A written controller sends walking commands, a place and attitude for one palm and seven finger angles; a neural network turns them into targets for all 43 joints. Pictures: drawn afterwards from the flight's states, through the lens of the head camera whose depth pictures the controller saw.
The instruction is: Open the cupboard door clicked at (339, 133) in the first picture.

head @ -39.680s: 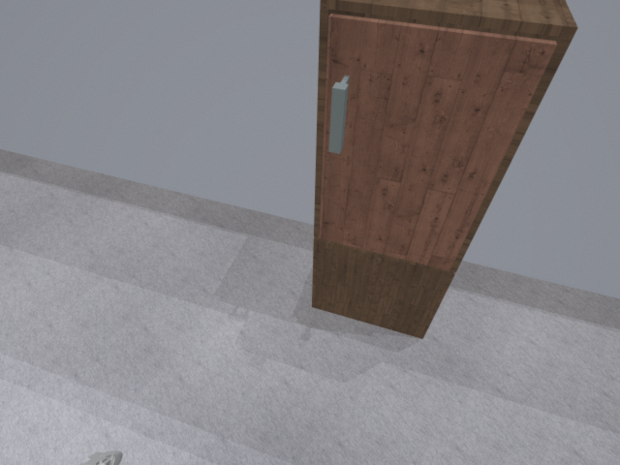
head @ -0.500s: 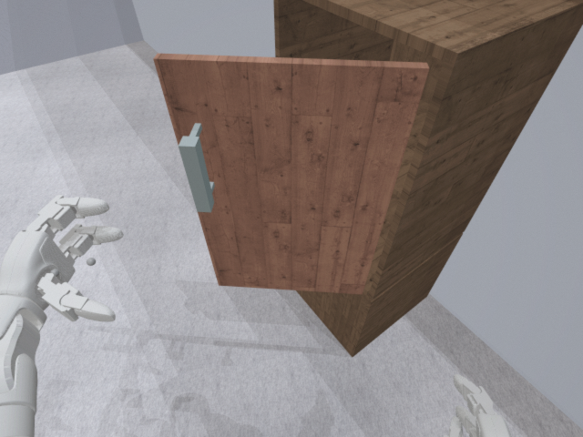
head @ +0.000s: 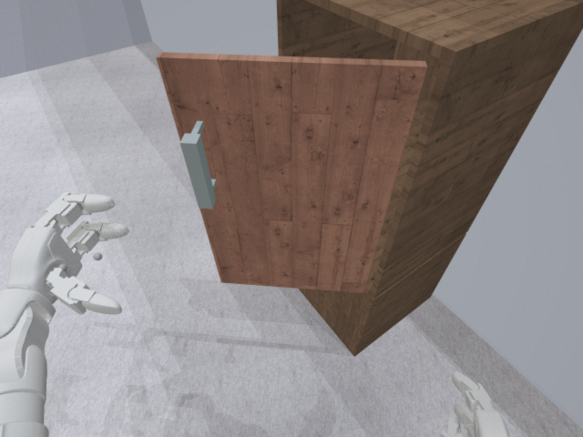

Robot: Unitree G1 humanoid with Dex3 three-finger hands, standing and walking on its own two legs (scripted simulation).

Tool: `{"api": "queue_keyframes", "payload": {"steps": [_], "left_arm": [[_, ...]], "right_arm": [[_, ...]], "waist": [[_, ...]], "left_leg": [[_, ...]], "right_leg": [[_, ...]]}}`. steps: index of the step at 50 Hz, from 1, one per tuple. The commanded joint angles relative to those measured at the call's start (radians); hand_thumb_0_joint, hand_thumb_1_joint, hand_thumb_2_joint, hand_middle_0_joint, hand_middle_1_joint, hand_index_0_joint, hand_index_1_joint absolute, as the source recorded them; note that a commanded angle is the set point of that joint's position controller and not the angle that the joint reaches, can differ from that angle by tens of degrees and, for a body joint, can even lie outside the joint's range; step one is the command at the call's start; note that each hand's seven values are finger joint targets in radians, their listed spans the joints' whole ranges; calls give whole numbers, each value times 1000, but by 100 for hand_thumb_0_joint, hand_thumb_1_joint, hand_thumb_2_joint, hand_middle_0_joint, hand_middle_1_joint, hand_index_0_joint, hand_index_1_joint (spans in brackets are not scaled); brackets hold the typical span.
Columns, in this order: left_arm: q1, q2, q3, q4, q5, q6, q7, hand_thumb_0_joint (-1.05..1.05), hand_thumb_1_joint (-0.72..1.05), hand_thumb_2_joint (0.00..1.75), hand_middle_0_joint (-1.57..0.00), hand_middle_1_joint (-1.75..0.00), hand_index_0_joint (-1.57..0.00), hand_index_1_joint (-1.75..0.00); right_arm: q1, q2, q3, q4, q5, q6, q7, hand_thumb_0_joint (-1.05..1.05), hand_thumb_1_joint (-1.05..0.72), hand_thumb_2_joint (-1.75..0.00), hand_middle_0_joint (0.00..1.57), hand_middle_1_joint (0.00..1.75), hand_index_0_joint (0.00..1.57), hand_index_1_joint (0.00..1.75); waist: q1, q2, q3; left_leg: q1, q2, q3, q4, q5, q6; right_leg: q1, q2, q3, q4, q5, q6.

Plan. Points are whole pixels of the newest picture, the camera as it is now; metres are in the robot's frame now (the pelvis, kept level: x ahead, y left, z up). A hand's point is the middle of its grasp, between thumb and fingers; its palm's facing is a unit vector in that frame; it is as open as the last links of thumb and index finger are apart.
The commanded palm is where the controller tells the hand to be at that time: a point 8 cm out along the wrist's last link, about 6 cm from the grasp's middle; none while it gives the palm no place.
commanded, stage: move the hooked fingers beside the handle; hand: left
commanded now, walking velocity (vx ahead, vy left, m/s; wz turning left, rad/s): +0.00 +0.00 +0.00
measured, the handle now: (203, 165) +0.51 +0.19 +0.09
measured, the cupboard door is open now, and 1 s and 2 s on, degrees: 50 50 50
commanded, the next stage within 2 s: none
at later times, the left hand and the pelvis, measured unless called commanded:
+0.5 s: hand (117, 223) +0.36 +0.28 +0.11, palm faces +0.02 -1.00 +0.00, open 14.0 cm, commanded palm +0.34 +0.32 +0.11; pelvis +0.00 +0.01 +0.00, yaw -1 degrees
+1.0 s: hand (147, 193) +0.43 +0.26 +0.10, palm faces +0.00 -1.00 +0.00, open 14.0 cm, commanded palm +0.40 +0.30 +0.10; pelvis +0.01 +0.02 -0.01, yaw -2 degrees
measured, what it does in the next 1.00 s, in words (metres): stands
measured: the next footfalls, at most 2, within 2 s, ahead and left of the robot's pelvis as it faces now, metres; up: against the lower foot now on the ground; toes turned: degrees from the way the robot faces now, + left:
none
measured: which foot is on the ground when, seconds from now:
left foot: down 0.00-1.00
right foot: down 0.00-1.00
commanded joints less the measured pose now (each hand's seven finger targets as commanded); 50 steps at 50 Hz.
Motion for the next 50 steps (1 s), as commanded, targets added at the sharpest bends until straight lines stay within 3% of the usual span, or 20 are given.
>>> {"api": "queue_keyframes", "payload": {"steps": [1,7,8,11,14,17,18,21,25,26,28,31,34,38,41,42,45,46,48,50], "left_arm": [[-398,293,58,-179,-14,-80,9,0,-50,30,-30,-120,-30,-120],[-437,319,72,-79,0,-88,2,0,-50,30,-30,-120,-30,-120],[-444,318,69,-74,2,-90,2,0,-50,30,-30,-120,-30,-120],[-419,339,92,-16,2,-90,6,0,-50,30,-30,-120,-30,-120],[-485,347,87,19,11,-98,1,0,-50,30,-30,-120,-30,-120],[-492,390,119,6,16,-124,2,0,-50,30,-30,-120,-30,-120],[-521,359,87,-8,16,-130,-2,0,-50,30,-30,-120,-30,-120],[-560,354,72,32,13,-138,-3,0,-50,30,-30,-120,-30,-120],[-636,332,34,71,31,-132,7,0,-50,30,-30,-120,-30,-120],[-668,322,15,80,33,-132,12,0,-50,30,-30,-120,-30,-120],[-684,328,20,90,44,-137,24,0,-50,30,-30,-120,-30,-120],[-714,360,42,130,54,-145,45,0,-50,30,-30,-120,-30,-120],[-731,324,18,144,67,-154,58,0,-50,30,-30,-120,-30,-120],[-697,365,63,191,74,-158,67,0,-50,30,-30,-120,-30,-120],[-759,366,48,238,82,-161,66,0,-50,30,-30,-120,-30,-120],[-774,386,61,246,88,-166,64,0,-50,30,-30,-120,-30,-120],[-859,345,10,214,96,-191,63,0,-50,30,-30,-120,-30,-120],[-870,316,-16,206,89,-196,60,0,-50,30,-30,-120,-30,-120],[-860,327,5,223,82,-199,61,0,-50,30,-30,-120,-30,-120],[-854,337,16,277,84,-188,63,0,-50,30,-30,-120,-30,-120]], "right_arm": [[-44,-137,-57,-130,-2,-53,-12,0,-90,-90,20,30,20,30],[-24,-143,-59,-128,-4,-38,-6,0,-90,-90,20,30,20,30],[-24,-143,-59,-129,-4,-37,-4,0,-90,-90,20,30,20,30],[-4,-150,-62,-129,-7,-25,3,0,-90,-90,20,30,20,30],[3,-154,-64,-127,-6,-15,7,0,-90,-90,20,30,20,30],[21,-156,-71,-129,-8,-5,10,0,-90,-90,20,30,20,30],[19,-152,-69,-131,-8,-4,10,0,-90,-90,20,30,20,30],[40,-159,-74,-117,-6,5,8,0,-90,-90,20,30,20,30],[52,-159,-73,-106,-4,14,5,0,-90,-90,20,30,20,30],[60,-161,-72,-102,-6,19,6,0,-90,-90,20,30,20,30],[68,-161,-75,-102,-6,24,7,0,-90,-90,20,30,20,30],[90,-168,-75,-89,-13,38,11,0,-90,-90,20,30,20,30],[94,-160,-76,-96,-15,50,20,0,-90,-90,20,30,20,30],[108,-164,-78,-100,-19,74,30,0,-90,-90,20,30,20,30],[118,-168,-78,-97,-17,90,30,0,-90,-90,20,30,20,30],[122,-169,-78,-97,-17,94,30,0,-90,-90,20,30,20,30],[131,-162,-81,-92,-19,100,31,0,-90,-90,20,30,20,30],[140,-163,-83,-91,-19,104,32,0,-90,-90,20,30,20,30],[152,-166,-87,-80,-21,111,35,0,-90,-90,20,30,20,30],[155,-168,-86,-69,-21,121,35,0,-90,-90,20,30,20,30]], "waist": [[-32,25,-176],[-29,14,-215],[-26,43,-227],[-20,-12,-219],[-33,26,-210],[-28,32,-265],[-38,58,-266],[-51,16,-246],[-64,67,-235],[-71,33,-227],[-64,65,-263],[-65,19,-281],[-63,54,-309],[-52,31,-315],[-71,6,-279],[-71,18,-291],[-85,100,-334],[-95,79,-350],[-87,66,-382],[-89,49,-349]], "left_leg": [[24,-16,-22,-106,214,12],[1,-19,-19,-100,229,12],[5,-20,-18,-99,242,10],[-27,-17,-15,-93,244,11],[-39,-18,-10,-90,224,10],[-30,-18,-8,-81,260,13],[-18,-17,-9,-80,264,12],[-24,-10,-13,-79,255,12],[-12,-12,-25,-85,235,8],[-14,-8,-28,-84,229,9],[7,-9,-33,-84,249,6],[0,-4,-38,-77,279,2],[19,-2,-38,-71,340,-4],[-11,0,-27,-64,377,-3],[-32,2,-23,-58,344,3],[-34,0,-22,-57,348,4],[33,5,-39,-42,402,-9],[59,12,-43,-34,447,-10],[72,13,-48,-27,491,-15],[39,12,-44,-28,463,-14]], "right_leg": [[95,11,33,-78,149,-19],[109,10,37,-64,175,-19],[111,9,36,-58,190,-21],[116,10,36,-56,196,-21],[85,10,41,-53,182,-19],[116,13,46,-41,216,-21],[98,14,43,-40,218,-21],[76,16,37,-43,202,-21],[20,18,30,-41,167,-24],[17,18,28,-43,158,-24],[14,21,29,-36,167,-26],[26,21,24,-26,188,-28],[20,21,24,-15,227,-26],[49,24,28,-8,273,-24],[27,24,28,-9,256,-25],[29,26,32,-8,263,-24],[-17,28,28,2,252,-28],[-26,30,24,5,266,-27],[-15,33,25,6,293,-24],[-22,31,22,5,285,-24]]}}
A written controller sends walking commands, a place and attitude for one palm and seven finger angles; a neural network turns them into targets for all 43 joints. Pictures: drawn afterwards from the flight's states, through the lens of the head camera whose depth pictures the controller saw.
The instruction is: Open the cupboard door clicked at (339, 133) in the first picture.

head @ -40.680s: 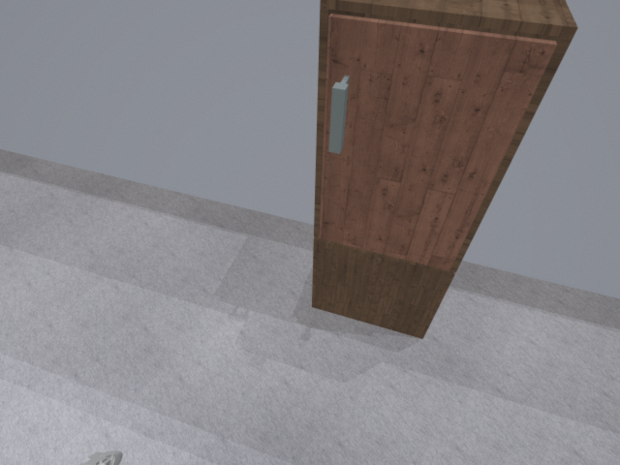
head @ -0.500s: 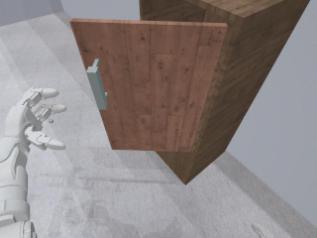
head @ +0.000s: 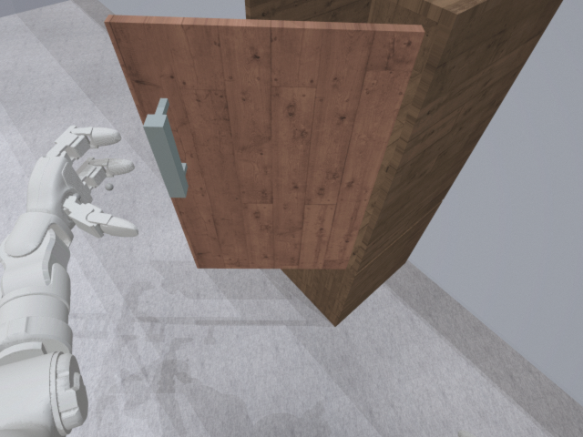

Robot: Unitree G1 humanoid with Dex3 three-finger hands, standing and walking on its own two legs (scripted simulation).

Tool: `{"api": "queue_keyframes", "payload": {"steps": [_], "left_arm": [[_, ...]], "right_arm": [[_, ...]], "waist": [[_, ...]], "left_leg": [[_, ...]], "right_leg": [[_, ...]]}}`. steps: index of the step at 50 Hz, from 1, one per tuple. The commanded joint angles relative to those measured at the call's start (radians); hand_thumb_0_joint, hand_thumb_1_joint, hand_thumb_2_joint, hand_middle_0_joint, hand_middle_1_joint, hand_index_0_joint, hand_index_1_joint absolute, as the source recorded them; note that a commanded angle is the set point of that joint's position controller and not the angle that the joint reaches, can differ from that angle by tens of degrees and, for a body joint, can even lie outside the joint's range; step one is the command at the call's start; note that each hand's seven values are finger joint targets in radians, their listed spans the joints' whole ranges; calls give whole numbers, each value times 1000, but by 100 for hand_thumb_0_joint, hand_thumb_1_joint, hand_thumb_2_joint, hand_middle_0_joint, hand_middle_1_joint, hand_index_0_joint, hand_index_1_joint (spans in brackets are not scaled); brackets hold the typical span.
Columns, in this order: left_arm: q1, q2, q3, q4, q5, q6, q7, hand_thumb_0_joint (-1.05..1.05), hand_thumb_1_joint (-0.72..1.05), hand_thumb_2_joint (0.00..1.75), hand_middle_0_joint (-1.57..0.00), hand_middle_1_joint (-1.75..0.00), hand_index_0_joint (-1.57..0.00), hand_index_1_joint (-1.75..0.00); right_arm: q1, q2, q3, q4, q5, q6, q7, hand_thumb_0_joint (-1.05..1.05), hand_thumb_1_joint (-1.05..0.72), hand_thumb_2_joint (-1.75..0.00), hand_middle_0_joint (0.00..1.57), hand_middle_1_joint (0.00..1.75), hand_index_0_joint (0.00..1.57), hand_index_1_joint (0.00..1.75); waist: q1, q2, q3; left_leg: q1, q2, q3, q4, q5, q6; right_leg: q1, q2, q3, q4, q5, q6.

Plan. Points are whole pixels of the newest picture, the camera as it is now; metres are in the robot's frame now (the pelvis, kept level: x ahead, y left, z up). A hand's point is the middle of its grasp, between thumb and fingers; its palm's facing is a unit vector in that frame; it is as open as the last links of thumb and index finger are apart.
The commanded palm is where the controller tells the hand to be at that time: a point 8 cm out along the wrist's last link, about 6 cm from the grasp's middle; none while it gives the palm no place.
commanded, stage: move the hooked fingers beside the handle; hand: left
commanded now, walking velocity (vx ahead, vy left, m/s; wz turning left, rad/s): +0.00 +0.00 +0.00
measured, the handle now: (171, 149) +0.50 +0.19 +0.10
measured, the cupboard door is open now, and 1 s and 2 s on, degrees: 50 50 49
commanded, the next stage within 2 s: slide the fingers in behind the handle in 1.26 s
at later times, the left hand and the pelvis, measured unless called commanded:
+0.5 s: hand (119, 164) +0.45 +0.25 +0.11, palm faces +0.02 -1.00 +0.02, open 14.0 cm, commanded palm +0.43 +0.30 +0.10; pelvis +0.00 +0.00 -0.01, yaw +0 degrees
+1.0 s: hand (120, 167) +0.46 +0.25 +0.10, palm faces +0.01 -1.00 +0.02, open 14.0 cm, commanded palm +0.43 +0.29 +0.10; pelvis +0.00 +0.00 -0.01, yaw -1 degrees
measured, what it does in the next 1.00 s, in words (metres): stands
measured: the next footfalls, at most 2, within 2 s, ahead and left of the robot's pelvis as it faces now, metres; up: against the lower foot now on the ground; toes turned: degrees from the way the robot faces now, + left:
none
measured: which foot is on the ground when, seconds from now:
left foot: down 0.00-1.00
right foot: down 0.00-1.00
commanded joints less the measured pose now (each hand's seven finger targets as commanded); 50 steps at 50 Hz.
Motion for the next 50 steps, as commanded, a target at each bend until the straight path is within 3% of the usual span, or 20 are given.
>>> {"api": "queue_keyframes", "payload": {"steps": [1,4,6,9,11,14,16,17,20,22,23,27,28,35,37,38,41,42,43,50], "left_arm": [[-412,268,36,-163,-26,-63,1,0,-50,30,-30,-120,-30,-120],[-414,304,62,-142,-7,-61,12,0,-50,30,-30,-120,-30,-120],[-451,324,63,-115,1,-69,18,0,-50,30,-30,-120,-30,-120],[-517,325,55,-124,8,-98,14,0,-50,30,-30,-120,-30,-120],[-543,375,85,-98,8,-116,11,0,-50,30,-30,-120,-30,-120],[-527,377,89,-21,11,-114,-5,0,-50,30,-30,-120,-30,-120],[-575,388,75,21,16,-110,-19,0,-50,30,-30,-120,-30,-120],[-572,400,81,33,23,-110,-25,0,-50,30,-30,-120,-30,-120],[-627,372,45,30,26,-115,-31,0,-50,30,-30,-120,-30,-120],[-642,404,74,47,17,-120,-32,0,-50,30,-30,-120,-30,-120],[-660,393,57,56,19,-120,-35,0,-50,30,-30,-120,-30,-120],[-632,432,89,63,27,-121,-31,0,-50,30,-30,-120,-30,-120],[-608,423,87,64,31,-117,-30,0,-50,30,-30,-120,-30,-120],[-622,449,107,20,31,-129,-16,0,-50,30,-30,-120,-30,-120],[-617,462,127,-23,26,-138,-16,0,-50,30,-30,-120,-30,-120],[-590,445,114,-14,25,-134,-18,0,-50,30,-30,-120,-30,-120],[-567,383,80,-21,8,-122,-23,0,-50,30,-30,-120,-30,-120],[-557,406,95,-26,12,-116,-23,0,-50,30,-30,-120,-30,-120],[-555,374,70,-12,11,-106,-24,0,-50,30,-30,-120,-30,-120],[-549,353,65,-51,11,-103,1,0,-50,30,-30,-120,-30,-120]], "right_arm": [[65,-168,-68,-88,-3,-20,-7,0,-90,-90,20,30,20,30],[67,-170,-68,-93,-5,-6,-1,0,-90,-90,20,30,20,30],[74,-174,-67,-91,-5,7,-1,0,-90,-90,20,30,20,30],[78,-169,-66,-94,-8,13,0,0,-90,-90,20,30,20,30],[89,-176,-67,-85,-9,22,-1,0,-90,-90,20,30,20,30],[96,-178,-64,-82,-8,29,0,0,-90,-90,20,30,20,30],[102,-182,-63,-75,-7,39,-4,0,-90,-90,20,30,20,30],[105,-183,-62,-78,-7,42,-3,0,-90,-90,20,30,20,30],[114,-183,-62,-78,-10,48,-3,0,-90,-90,20,30,20,30],[130,-188,-64,-71,-11,56,-3,0,-90,-90,20,30,20,30],[130,-189,-62,-71,-11,59,-4,0,-90,-90,20,30,20,30],[147,-193,-64,-75,-15,69,1,0,-90,-90,20,30,20,30],[144,-189,-64,-84,-16,73,3,0,-90,-90,20,30,20,30],[149,-189,-66,-94,-15,86,7,0,-90,-90,20,30,20,30],[155,-189,-70,-96,-18,85,9,0,-90,-90,20,30,20,30],[150,-186,-68,-99,-15,87,10,0,-90,-90,20,30,20,30],[152,-182,-71,-100,-14,86,12,0,-90,-90,20,30,20,30],[151,-186,-70,-98,-13,88,13,0,-90,-90,20,30,20,30],[147,-183,-69,-99,-12,88,13,0,-90,-90,20,30,20,30],[138,-180,-72,-106,-13,86,18,0,-90,-90,20,30,20,30]], "waist": [[-14,51,-322],[-4,63,-327],[-17,42,-307],[-26,86,-350],[-28,64,-355],[-29,57,-348],[-48,48,-313],[-41,78,-327],[-60,110,-347],[-62,61,-368],[-67,79,-367],[-52,74,-394],[-45,102,-403],[-48,107,-398],[-41,120,-445],[-38,142,-437],[-46,117,-412],[-37,125,-414],[-47,116,-384],[-41,96,-377]], "left_leg": [[173,12,-65,-83,488,-30],[148,7,-62,-87,478,-29],[118,8,-53,-81,442,-21],[137,5,-52,-73,439,-21],[127,9,-53,-64,440,-18],[87,3,-46,-60,407,-14],[54,3,-41,-54,371,-8],[56,0,-43,-53,372,-10],[82,4,-51,-44,377,-13],[74,6,-52,-33,390,-9],[70,5,-54,-34,376,-12],[66,7,-57,-29,396,-11],[63,4,-50,-28,399,-12],[73,11,-57,-29,403,-14],[115,14,-59,-21,460,-17],[117,13,-57,-22,461,-19],[132,20,-59,-21,501,-19],[132,21,-63,-24,502,-23],[124,21,-64,-29,493,-24],[130,22,-69,-30,492,-27]], "right_leg": [[139,33,-6,-24,300,-48],[150,31,-4,-19,306,-48],[148,32,-1,-17,303,-49],[148,34,7,-11,308,-47],[156,35,8,-7,314,-50],[157,36,12,-5,314,-46],[140,35,14,-5,300,-46],[135,35,16,-2,296,-46],[90,37,12,3,274,-46],[104,42,14,6,291,-44],[91,40,13,7,275,-44],[100,43,11,18,282,-44],[103,42,13,20,286,-44],[85,48,6,23,272,-44],[96,52,7,27,298,-44],[88,52,7,26,294,-45],[73,55,-2,21,299,-46],[73,55,-2,21,297,-45],[58,55,-6,18,288,-44],[62,54,-8,19,285,-46]]}}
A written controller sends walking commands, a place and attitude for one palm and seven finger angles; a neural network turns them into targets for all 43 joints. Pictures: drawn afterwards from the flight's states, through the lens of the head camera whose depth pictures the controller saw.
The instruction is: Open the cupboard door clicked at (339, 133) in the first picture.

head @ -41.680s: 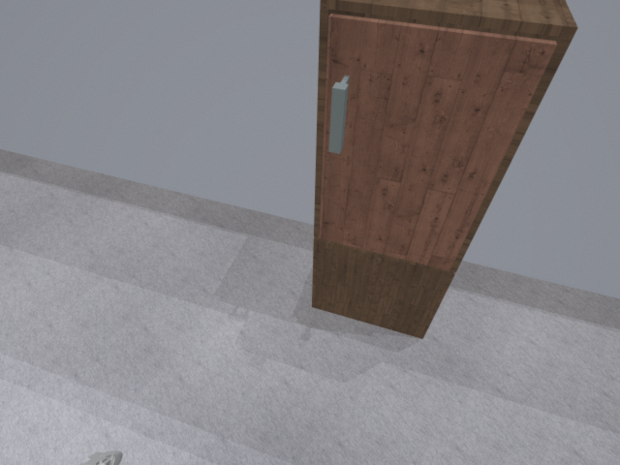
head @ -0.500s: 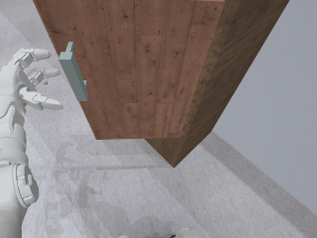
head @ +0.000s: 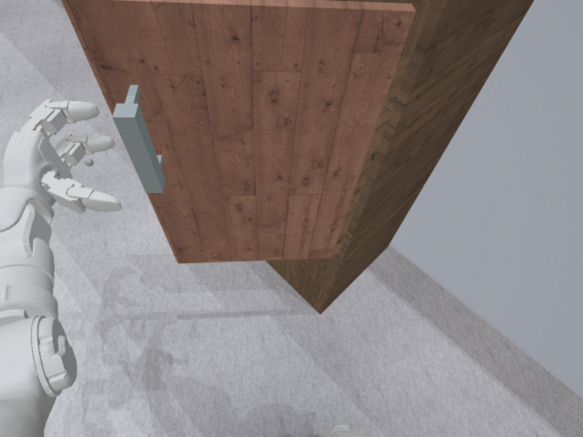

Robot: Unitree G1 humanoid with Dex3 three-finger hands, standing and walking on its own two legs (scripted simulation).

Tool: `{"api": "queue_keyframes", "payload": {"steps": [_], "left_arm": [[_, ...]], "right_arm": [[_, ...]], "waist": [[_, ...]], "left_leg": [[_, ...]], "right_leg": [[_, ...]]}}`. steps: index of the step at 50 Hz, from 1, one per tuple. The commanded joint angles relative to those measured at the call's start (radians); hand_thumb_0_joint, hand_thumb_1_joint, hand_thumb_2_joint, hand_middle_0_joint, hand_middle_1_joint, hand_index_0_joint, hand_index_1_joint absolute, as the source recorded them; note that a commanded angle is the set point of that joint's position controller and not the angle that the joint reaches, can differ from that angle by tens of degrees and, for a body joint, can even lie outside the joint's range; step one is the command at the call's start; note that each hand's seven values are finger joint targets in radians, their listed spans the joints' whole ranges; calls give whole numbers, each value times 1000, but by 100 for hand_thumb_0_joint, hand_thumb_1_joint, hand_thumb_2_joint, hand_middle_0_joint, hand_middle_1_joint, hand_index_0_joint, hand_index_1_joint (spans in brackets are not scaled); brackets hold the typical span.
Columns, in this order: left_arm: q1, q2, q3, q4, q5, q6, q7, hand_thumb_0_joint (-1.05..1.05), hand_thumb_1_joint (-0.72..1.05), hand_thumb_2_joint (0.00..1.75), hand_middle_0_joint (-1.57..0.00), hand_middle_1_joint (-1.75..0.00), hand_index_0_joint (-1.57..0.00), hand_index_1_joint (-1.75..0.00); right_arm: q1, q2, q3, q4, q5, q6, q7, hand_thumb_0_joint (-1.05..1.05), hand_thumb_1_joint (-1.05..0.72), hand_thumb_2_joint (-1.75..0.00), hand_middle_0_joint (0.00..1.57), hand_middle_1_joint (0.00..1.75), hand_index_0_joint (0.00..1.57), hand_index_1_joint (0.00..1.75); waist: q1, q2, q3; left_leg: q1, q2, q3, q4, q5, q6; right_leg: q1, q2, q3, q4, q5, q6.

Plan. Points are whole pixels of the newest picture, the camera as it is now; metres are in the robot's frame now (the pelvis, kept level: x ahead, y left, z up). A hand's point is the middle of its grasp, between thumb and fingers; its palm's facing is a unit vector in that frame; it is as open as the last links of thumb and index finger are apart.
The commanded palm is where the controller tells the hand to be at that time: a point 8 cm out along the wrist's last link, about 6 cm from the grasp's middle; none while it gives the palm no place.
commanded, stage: move the hooked fingers beside the handle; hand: left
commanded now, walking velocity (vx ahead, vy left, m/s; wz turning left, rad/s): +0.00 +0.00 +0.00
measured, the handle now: (145, 141) +0.49 +0.20 +0.11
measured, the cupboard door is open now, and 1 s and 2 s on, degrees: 50 49 49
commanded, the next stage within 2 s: slide the fingers in behind the handle in 0.26 s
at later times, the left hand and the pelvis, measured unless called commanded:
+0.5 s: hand (100, 163) +0.44 +0.24 +0.12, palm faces +0.03 -1.00 +0.01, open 14.0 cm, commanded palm +0.42 +0.28 +0.11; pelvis -0.01 -0.01 +0.00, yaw +1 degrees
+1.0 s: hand (129, 163) +0.44 +0.21 +0.11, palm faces +0.00 -1.00 +0.02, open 14.0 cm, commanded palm +0.42 +0.25 +0.11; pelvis -0.01 -0.01 +0.00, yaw +1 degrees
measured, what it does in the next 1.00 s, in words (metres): stands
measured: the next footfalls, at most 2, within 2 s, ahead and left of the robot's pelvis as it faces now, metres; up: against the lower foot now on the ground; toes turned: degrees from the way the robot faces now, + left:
none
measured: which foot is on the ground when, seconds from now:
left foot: down 0.00-1.00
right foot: down 0.00-1.00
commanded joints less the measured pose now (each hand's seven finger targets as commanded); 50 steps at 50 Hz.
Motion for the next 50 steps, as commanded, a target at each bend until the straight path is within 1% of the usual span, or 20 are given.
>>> {"api": "queue_keyframes", "payload": {"steps": [1,2,4,6,7,8,12,14,18,23,26,27,28,31,33,41,42,45,47,50], "left_arm": [[-419,244,5,-266,-30,-74,12,0,-50,30,-30,-120,-30,-120],[-413,279,38,-280,-27,-77,17,0,-50,30,-30,-120,-30,-120],[-395,252,15,-244,-24,-69,18,0,-50,30,-30,-120,-30,-120],[-419,212,-17,-262,-28,-69,21,0,-50,30,-30,-120,-30,-120],[-414,244,11,-257,-24,-67,25,0,-50,30,-30,-120,-30,-120],[-407,240,9,-236,-23,-62,28,0,-50,30,-30,-120,-30,-120],[-425,234,-3,-243,-17,-71,35,0,-50,30,-30,-120,-30,-120],[-470,228,-19,-225,-13,-73,39,0,-50,30,-30,-120,-30,-120],[-481,260,-2,-188,-6,-81,37,0,-50,30,-30,-120,-30,-120],[-477,210,-34,-200,-14,-90,33,0,-50,30,-30,-120,-30,-120],[-493,187,-44,-173,-24,-80,42,0,-50,30,-30,-120,-30,-120],[-476,224,-10,-156,-19,-74,47,0,-50,30,-30,-120,-30,-120],[-487,244,-2,-172,-14,-75,53,0,-50,30,-30,-120,-30,-120],[-492,194,-46,-173,-2,-78,62,0,-50,30,-30,-120,-30,-120],[-507,214,-40,-156,7,-76,65,0,-50,30,-30,-120,-30,-120],[-552,95,-121,-189,-8,-78,66,0,-50,30,-30,-120,-30,-120],[-532,140,-81,-195,-6,-80,72,0,-50,30,-30,-120,-30,-120],[-532,73,-133,-237,-9,-84,75,0,-50,30,-30,-120,-30,-120],[-511,86,-106,-256,-19,-84,90,0,-50,30,-30,-120,-30,-120],[-519,72,-100,-232,-15,-73,129,0,-50,30,-30,-120,-30,-120]], "right_arm": [[91,-179,-72,-89,-4,-32,-9,0,-90,-90,20,30,20,30],[91,-181,-75,-83,-6,-34,-7,0,-90,-90,20,30,20,30],[83,-178,-71,-81,-3,-32,-6,0,-90,-90,20,30,20,30],[76,-174,-70,-86,-2,-35,-7,0,-90,-90,20,30,20,30],[75,-178,-73,-82,-2,-36,-7,0,-90,-90,20,30,20,30],[73,-178,-70,-84,-2,-36,-8,0,-90,-90,20,30,20,30],[65,-176,-67,-84,0,-39,-10,0,-90,-90,20,30,20,30],[60,-176,-63,-79,-1,-40,-12,0,-90,-90,20,30,20,30],[64,-181,-61,-73,-2,-43,-17,0,-90,-90,20,30,20,30],[66,-178,-63,-74,-3,-47,-14,0,-90,-90,20,30,20,30],[71,-178,-63,-70,-3,-48,-14,0,-90,-90,20,30,20,30],[75,-183,-65,-67,-3,-47,-13,0,-90,-90,20,30,20,30],[74,-183,-63,-70,-3,-46,-14,0,-90,-90,20,30,20,30],[78,-174,-63,-73,-3,-47,-11,0,-90,-90,20,30,20,30],[83,-180,-63,-65,-3,-45,-11,0,-90,-90,20,30,20,30],[94,-174,-70,-53,-7,-56,-6,0,-90,-90,20,30,20,30],[98,-179,-74,-46,-7,-55,-5,0,-90,-90,20,30,20,30],[87,-171,-74,-50,-6,-57,2,0,-90,-90,20,30,20,30],[84,-171,-73,-51,-5,-56,3,0,-90,-90,20,30,20,30],[76,-164,-70,-55,-7,-55,7,0,-90,-90,20,30,20,30]], "waist": [[4,128,-364],[16,138,-393],[7,95,-344],[4,122,-335],[9,117,-343],[7,90,-335],[4,96,-332],[-7,93,-305],[-8,86,-324],[-5,113,-358],[-16,56,-317],[-7,38,-325],[-4,59,-337],[-15,70,-319],[-18,74,-309],[-42,93,-328],[-25,90,-363],[-29,107,-355],[-14,107,-374],[-11,70,-323]], "left_leg": [[265,4,-75,-96,566,-35],[284,6,-77,-92,592,-40],[252,7,-79,-95,567,-40],[259,4,-77,-97,563,-37],[263,5,-78,-97,548,-39],[241,1,-76,-100,520,-35],[238,0,-76,-101,501,-34],[212,-4,-74,-106,432,-31],[194,-7,-72,-103,412,-27],[221,-7,-75,-98,426,-30],[173,-10,-70,-103,375,-21],[157,-10,-66,-105,359,-19],[149,-13,-61,-106,350,-18],[142,-16,-58,-105,339,-15],[129,-15,-61,-108,301,-15],[201,-11,-76,-97,341,-18],[206,-10,-76,-95,353,-21],[233,-8,-79,-96,382,-25],[251,-6,-85,-94,432,-30],[205,-10,-81,-107,383,-29]], "right_leg": [[157,37,-17,-16,305,-53],[168,37,-14,-15,320,-51],[162,36,-17,-19,309,-49],[156,35,-18,-19,300,-53],[155,35,-16,-21,295,-51],[166,33,-15,-22,294,-50],[165,32,-14,-21,287,-52],[155,29,-11,-25,260,-51],[168,26,-8,-20,261,-52],[160,29,-8,-16,259,-53],[169,29,-12,-23,242,-52],[185,29,-5,-25,246,-49],[196,26,1,-24,250,-48],[189,27,-1,-25,239,-50],[173,26,2,-28,210,-48],[116,31,-12,-25,202,-52],[134,30,-8,-22,215,-51],[121,31,-13,-21,226,-52],[133,33,-18,-13,249,-55],[141,31,-20,-16,231,-52]]}}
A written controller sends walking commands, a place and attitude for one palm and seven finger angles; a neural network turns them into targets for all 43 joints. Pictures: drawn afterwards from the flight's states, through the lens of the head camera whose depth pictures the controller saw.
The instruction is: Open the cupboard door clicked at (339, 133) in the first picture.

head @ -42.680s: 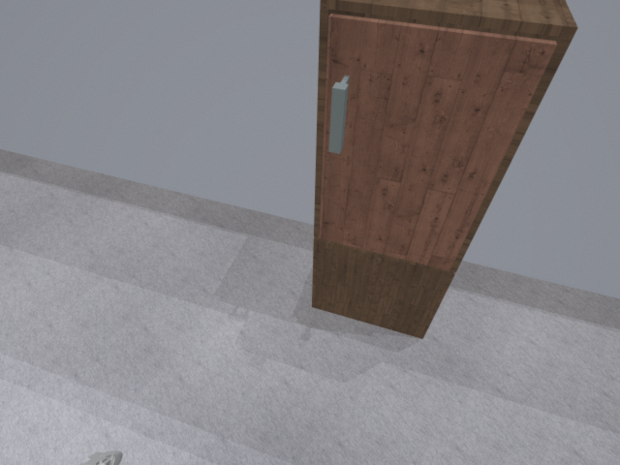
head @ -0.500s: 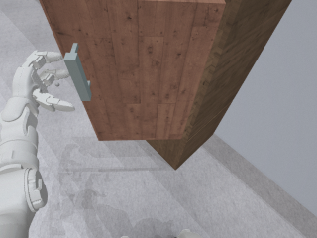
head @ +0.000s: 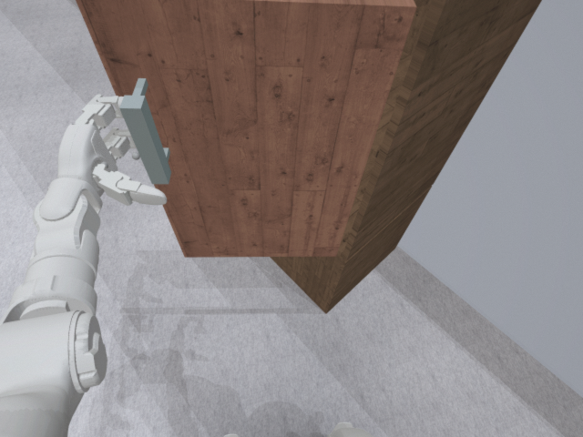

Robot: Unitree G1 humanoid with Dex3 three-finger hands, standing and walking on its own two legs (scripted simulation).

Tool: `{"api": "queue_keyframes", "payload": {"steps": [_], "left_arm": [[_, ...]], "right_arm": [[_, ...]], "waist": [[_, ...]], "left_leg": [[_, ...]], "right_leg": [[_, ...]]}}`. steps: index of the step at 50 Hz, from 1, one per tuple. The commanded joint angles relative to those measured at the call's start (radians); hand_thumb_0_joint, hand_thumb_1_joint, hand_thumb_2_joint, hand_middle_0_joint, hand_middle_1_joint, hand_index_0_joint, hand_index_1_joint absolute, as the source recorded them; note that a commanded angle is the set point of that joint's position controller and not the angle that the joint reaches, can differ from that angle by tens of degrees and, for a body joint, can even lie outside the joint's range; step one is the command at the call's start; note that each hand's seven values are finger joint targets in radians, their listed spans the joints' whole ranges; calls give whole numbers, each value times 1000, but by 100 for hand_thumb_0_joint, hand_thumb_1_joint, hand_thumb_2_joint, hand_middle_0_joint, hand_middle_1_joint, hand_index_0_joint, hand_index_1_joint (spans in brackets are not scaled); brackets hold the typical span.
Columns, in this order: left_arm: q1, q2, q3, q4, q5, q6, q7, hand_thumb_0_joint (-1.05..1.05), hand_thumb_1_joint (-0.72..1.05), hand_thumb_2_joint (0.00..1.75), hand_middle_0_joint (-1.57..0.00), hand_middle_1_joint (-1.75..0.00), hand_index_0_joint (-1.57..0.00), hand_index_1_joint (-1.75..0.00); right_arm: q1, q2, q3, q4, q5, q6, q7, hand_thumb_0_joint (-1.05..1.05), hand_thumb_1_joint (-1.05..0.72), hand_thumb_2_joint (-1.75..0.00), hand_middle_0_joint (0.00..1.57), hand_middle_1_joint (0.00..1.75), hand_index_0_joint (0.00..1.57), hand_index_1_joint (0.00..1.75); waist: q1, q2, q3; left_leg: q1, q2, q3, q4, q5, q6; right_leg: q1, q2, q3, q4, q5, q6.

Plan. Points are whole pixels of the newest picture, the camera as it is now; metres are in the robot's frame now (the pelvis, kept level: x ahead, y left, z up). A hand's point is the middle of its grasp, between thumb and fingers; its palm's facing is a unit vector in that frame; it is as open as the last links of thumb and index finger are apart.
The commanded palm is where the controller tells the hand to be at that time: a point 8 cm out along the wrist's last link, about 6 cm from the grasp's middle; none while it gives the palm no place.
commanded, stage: slide the fingers in behind the handle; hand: left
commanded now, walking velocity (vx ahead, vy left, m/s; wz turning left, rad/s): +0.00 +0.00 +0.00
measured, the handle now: (151, 133) +0.51 +0.19 +0.11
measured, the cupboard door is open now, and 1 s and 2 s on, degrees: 49 49 49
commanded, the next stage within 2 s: close the thumb around the handle in 0.96 s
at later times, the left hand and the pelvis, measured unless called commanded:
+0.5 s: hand (164, 154) +0.46 +0.17 +0.12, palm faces +0.03 -1.00 +0.00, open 14.0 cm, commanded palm +0.44 +0.21 +0.11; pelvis +0.00 -0.01 +0.00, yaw +0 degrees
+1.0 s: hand (163, 155) +0.46 +0.17 +0.11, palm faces +0.02 -1.00 +0.01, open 14.0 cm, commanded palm +0.44 +0.22 +0.11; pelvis +0.00 -0.01 +0.00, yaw +0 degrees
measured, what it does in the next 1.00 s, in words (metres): stands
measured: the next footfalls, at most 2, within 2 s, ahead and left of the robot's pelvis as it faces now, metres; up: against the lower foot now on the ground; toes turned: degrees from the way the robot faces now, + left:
none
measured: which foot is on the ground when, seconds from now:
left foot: down 0.00-1.00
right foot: down 0.00-1.00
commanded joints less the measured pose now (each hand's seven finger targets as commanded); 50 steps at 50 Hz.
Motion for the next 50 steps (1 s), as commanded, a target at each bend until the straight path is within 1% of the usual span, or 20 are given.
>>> {"api": "queue_keyframes", "payload": {"steps": [1,2,4,5,7,10,12,14,16,17,18,21,22,25,29,34,36,40,44,50], "left_arm": [[-463,227,57,-219,-6,-62,51,0,-50,30,-30,-120,-30,-120],[-447,270,90,-221,10,-68,69,0,-50,30,-30,-120,-30,-120],[-465,214,30,-234,39,-80,84,0,-50,30,-30,-120,-30,-120],[-458,215,37,-233,41,-86,89,0,-50,30,-30,-120,-30,-120],[-437,218,43,-237,36,-92,86,0,-50,30,-30,-120,-30,-120],[-467,143,-12,-252,17,-86,71,0,-50,30,-30,-120,-30,-120],[-436,163,20,-240,3,-82,75,0,-50,30,-30,-120,-30,-120],[-440,111,-16,-240,4,-75,85,0,-50,30,-30,-120,-30,-120],[-428,146,15,-239,12,-78,104,0,-50,30,-30,-120,-30,-120],[-419,150,20,-260,19,-81,113,0,-50,30,-30,-120,-30,-120],[-397,143,21,-260,22,-80,120,0,-50,30,-30,-120,-30,-120],[-425,78,-38,-254,29,-83,134,0,-50,30,-30,-120,-30,-120],[-439,88,-31,-257,31,-86,138,0,-50,30,-30,-120,-30,-120],[-464,25,-81,-268,30,-86,136,0,-50,30,-30,-120,-30,-120],[-466,27,-82,-262,27,-92,137,0,-50,30,-30,-120,-30,-120],[-453,29,-85,-269,26,-98,133,0,-50,30,-30,-120,-30,-120],[-453,60,-58,-269,21,-100,134,0,-50,30,-30,-120,-30,-120],[-435,76,-41,-242,20,-93,123,0,-50,30,-30,-120,-30,-120],[-477,72,-55,-227,25,-92,121,0,-50,30,-30,-120,-30,-120],[-480,105,-24,-201,21,-90,118,0,-50,30,-30,-120,-30,-120]], "right_arm": [[87,-161,-61,-89,-7,-32,-5,0,-90,-90,20,30,20,30],[85,-162,-59,-94,-7,-30,-4,0,-90,-90,20,30,20,30],[75,-149,-56,-100,-7,-33,2,0,-90,-90,20,30,20,30],[79,-149,-59,-100,-9,-32,3,0,-90,-90,20,30,20,30],[78,-152,-60,-105,-7,-31,3,0,-90,-90,20,30,20,30],[68,-147,-61,-101,-2,-33,2,0,-90,-90,20,30,20,30],[73,-151,-64,-96,-3,-33,0,0,-90,-90,20,30,20,30],[65,-143,-61,-99,-3,-35,4,0,-90,-90,20,30,20,30],[73,-147,-64,-97,-6,-34,4,0,-90,-90,20,30,20,30],[68,-145,-64,-98,-7,-34,7,0,-90,-90,20,30,20,30],[67,-142,-64,-102,-6,-33,10,0,-90,-90,20,30,20,30],[62,-136,-64,-102,-5,-33,12,0,-90,-90,20,30,20,30],[63,-140,-67,-96,-4,-33,11,0,-90,-90,20,30,20,30],[60,-136,-69,-92,-4,-39,13,0,-90,-90,20,30,20,30],[68,-141,-72,-76,-7,-43,14,0,-90,-90,20,30,20,30],[57,-140,-70,-75,-4,-43,14,0,-90,-90,20,30,20,30],[63,-143,-72,-73,-6,-42,10,0,-90,-90,20,30,20,30],[54,-141,-68,-75,-3,-40,7,0,-90,-90,20,30,20,30],[55,-140,-66,-75,-3,-38,4,0,-90,-90,20,30,20,30],[54,-143,-62,-79,-3,-39,0,0,-90,-90,20,30,20,30]], "waist": [[-14,63,-336],[0,58,-355],[-17,79,-332],[-16,52,-333],[-10,55,-367],[-24,80,-359],[-12,49,-370],[-17,46,-352],[-10,18,-348],[1,59,-371],[3,35,-371],[-20,10,-324],[-19,7,-327],[-27,54,-354],[-28,20,-367],[-24,41,-356],[-21,4,-360],[-11,25,-342],[-28,23,-323],[-25,4,-327]], "left_leg": [[208,-7,-53,-117,383,-12],[196,-8,-54,-120,382,-14],[191,-10,-44,-119,370,-12],[189,-9,-44,-118,372,-10],[201,-8,-43,-117,398,-11],[230,-6,-42,-117,401,-16],[235,-4,-48,-113,436,-17],[223,-8,-41,-119,409,-15],[208,-9,-42,-117,416,-11],[218,-11,-37,-120,432,-15],[213,-11,-35,-120,430,-14],[195,-12,-32,-124,388,-9],[194,-11,-33,-126,378,-10],[235,-13,-32,-125,368,-12],[235,-14,-39,-121,376,-12],[229,-17,-33,-123,373,-10],[212,-18,-32,-123,377,-5],[197,-21,-27,-128,363,-7],[189,-20,-29,-129,339,-6],[165,-23,-23,-127,315,-3]], "right_leg": [[170,36,1,-43,249,-39],[191,35,6,-36,256,-39],[179,33,11,-37,257,-35],[189,35,11,-37,266,-36],[212,35,14,-33,289,-37],[191,36,11,-39,289,-38],[202,37,8,-37,306,-38],[199,36,7,-41,297,-36],[216,37,6,-38,306,-37],[224,34,11,-35,319,-37],[232,34,10,-35,322,-36],[218,35,7,-44,300,-36],[215,34,10,-43,297,-35],[194,34,12,-48,284,-37],[206,35,10,-47,294,-37],[214,34,12,-50,303,-38],[241,34,12,-48,317,-37],[243,31,15,-50,315,-39],[222,30,14,-51,295,-37],[233,29,22,-54,286,-33]]}}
